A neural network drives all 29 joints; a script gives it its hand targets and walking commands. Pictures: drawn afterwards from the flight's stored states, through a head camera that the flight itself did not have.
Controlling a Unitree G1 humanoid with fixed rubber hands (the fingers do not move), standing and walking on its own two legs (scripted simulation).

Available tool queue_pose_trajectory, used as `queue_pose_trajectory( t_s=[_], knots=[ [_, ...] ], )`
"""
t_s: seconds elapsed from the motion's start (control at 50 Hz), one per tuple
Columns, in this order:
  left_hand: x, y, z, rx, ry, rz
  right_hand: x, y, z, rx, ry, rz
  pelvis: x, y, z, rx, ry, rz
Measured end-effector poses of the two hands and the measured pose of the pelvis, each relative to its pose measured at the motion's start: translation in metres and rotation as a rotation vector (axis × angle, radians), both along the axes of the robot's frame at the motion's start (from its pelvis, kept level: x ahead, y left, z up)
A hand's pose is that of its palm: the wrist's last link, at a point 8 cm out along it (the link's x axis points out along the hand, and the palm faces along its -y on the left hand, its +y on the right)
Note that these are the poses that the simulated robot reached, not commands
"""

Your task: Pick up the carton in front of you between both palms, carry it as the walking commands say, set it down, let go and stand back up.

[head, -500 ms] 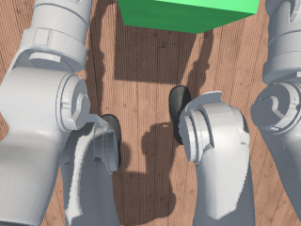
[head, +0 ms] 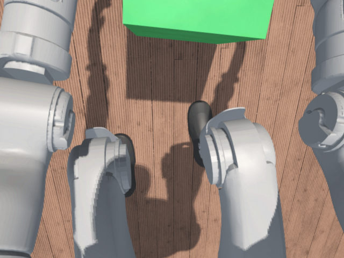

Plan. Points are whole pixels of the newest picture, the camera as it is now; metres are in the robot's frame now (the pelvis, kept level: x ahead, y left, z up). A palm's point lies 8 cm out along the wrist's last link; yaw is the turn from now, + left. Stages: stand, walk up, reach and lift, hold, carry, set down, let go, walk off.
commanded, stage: set down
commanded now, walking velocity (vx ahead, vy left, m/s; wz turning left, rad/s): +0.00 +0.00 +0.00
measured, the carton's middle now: out of the picture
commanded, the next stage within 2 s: let go in 0.88 s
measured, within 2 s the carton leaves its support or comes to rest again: neither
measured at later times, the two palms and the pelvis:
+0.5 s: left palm out of the picture +0.62 +0.05 +0.01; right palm out of the picture +0.52 -0.32 +0.01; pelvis +0.01 +0.00 +0.11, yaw +0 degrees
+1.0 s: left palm out of the picture +0.61 +0.06 +0.15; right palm out of the picture +0.51 -0.32 +0.15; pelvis +0.04 -0.01 +0.24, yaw +0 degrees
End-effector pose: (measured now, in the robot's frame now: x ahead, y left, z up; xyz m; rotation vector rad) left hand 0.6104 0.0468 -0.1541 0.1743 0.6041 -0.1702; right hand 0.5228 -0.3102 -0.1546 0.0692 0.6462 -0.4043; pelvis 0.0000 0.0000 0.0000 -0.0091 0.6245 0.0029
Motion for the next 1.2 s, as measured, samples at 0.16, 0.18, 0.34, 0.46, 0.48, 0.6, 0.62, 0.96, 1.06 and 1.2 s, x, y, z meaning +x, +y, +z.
queue_pose_trajectory(
  t_s=[0.16, 0.18, 0.34, 0.46, 0.48, 0.6, 0.62, 0.96, 1.06, 1.2],
  knots=[
    [0.008, -0.006, 0.073, 0.024, 0.020, 0.035, -0.003, -0.006, 0.068, 0.007, -0.016, -0.004, -0.002, 0.003, 0.036, 0.027, 0.049, -0.022],
    [0.009, -0.006, 0.081, 0.022, 0.026, 0.039, -0.004, -0.007, 0.076, 0.007, -0.014, -0.003, -0.002, 0.003, 0.041, 0.030, 0.061, -0.023],
    [0.011, 0.002, 0.125, 0.012, 0.031, 0.056, -0.001, -0.007, 0.123, -0.003, -0.012, 0.009, 0.004, 0.000, 0.076, 0.041, 0.137, -0.031],
    [0.013, 0.006, 0.151, 0.013, 0.017, 0.056, 0.001, -0.008, 0.151, -0.012, -0.014, 0.007, 0.010, -0.002, 0.102, 0.039, 0.177, -0.031],
    [0.014, 0.007, 0.156, 0.013, 0.016, 0.056, 0.001, -0.008, 0.157, -0.014, -0.014, 0.006, 0.011, -0.003, 0.107, 0.039, 0.182, -0.031],
    [0.014, 0.006, 0.192, 0.010, 0.015, 0.051, -0.001, -0.013, 0.193, -0.015, -0.014, 0.007, 0.018, -0.003, 0.138, 0.036, 0.203, -0.033],
    [0.014, 0.006, 0.198, 0.010, 0.015, 0.051, -0.001, -0.014, 0.200, -0.014, -0.015, 0.007, 0.020, -0.003, 0.143, 0.036, 0.204, -0.033],
    [0.009, 0.012, 0.299, 0.014, 0.029, 0.054, -0.009, -0.015, 0.298, -0.018, -0.010, 0.037, 0.033, -0.007, 0.233, 0.038, 0.184, -0.039],
    [-0.014, 0.020, 0.313, 0.049, 0.037, 0.092, -0.022, -0.008, 0.312, -0.042, 0.029, 0.110, 0.040, -0.011, 0.257, 0.044, 0.160, -0.037],
    [-0.079, 0.041, 0.335, 0.099, 0.070, 0.177, -0.064, 0.002, 0.337, -0.075, 0.114, 0.240, 0.054, -0.019, 0.292, 0.047, 0.067, -0.034]
  ],
)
